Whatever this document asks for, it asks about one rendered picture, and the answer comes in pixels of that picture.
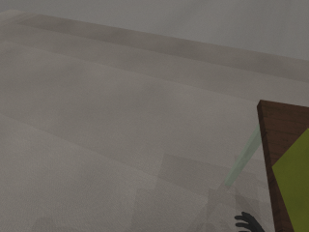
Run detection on carton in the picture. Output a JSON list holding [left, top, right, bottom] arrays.
[[271, 129, 309, 232]]

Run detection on robot right hand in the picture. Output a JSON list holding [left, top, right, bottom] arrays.
[[235, 212, 265, 232]]

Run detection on table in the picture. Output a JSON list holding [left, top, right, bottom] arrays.
[[224, 100, 309, 232]]

